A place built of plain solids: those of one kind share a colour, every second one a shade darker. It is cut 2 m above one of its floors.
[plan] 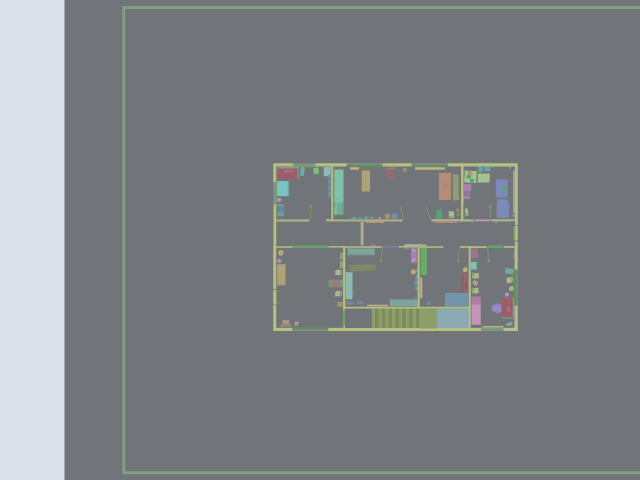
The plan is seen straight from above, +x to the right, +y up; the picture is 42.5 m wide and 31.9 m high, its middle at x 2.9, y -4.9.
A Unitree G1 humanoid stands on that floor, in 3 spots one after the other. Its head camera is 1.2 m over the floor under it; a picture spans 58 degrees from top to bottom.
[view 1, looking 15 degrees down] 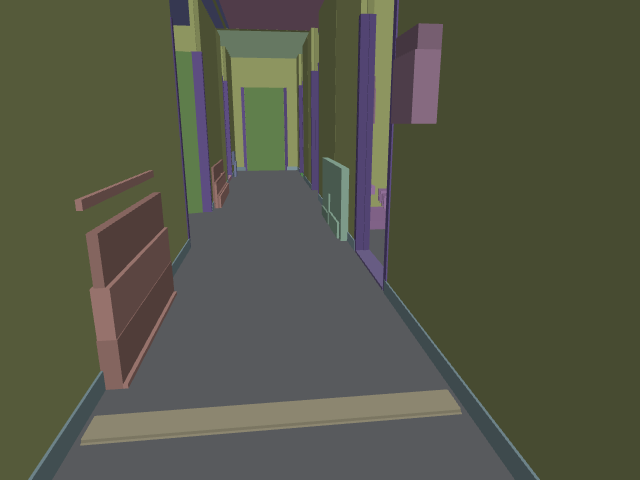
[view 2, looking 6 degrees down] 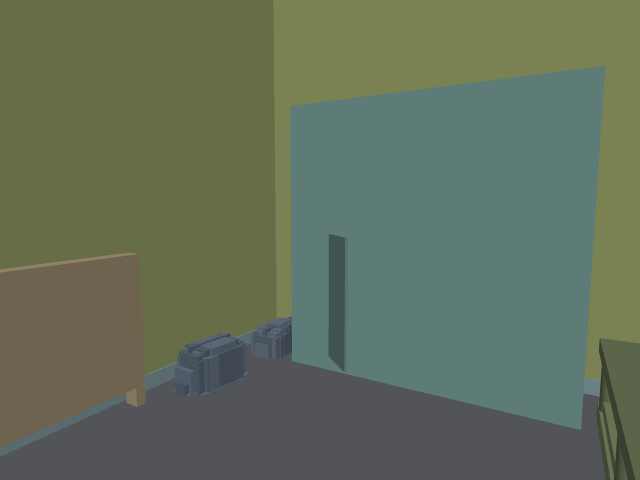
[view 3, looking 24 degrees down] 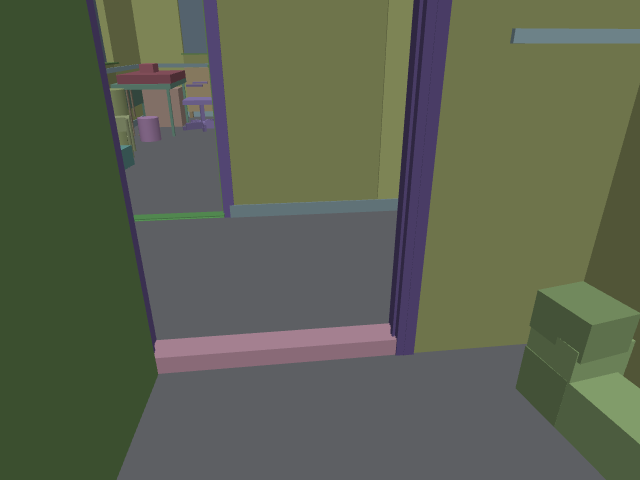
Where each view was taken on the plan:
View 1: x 4.10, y -4.45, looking -7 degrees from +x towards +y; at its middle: ground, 4.64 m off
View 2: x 7.55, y -7.10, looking -149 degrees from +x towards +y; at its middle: lockers_two_tier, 2.92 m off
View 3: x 13.70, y -2.10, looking -97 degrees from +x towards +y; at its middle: ground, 2.95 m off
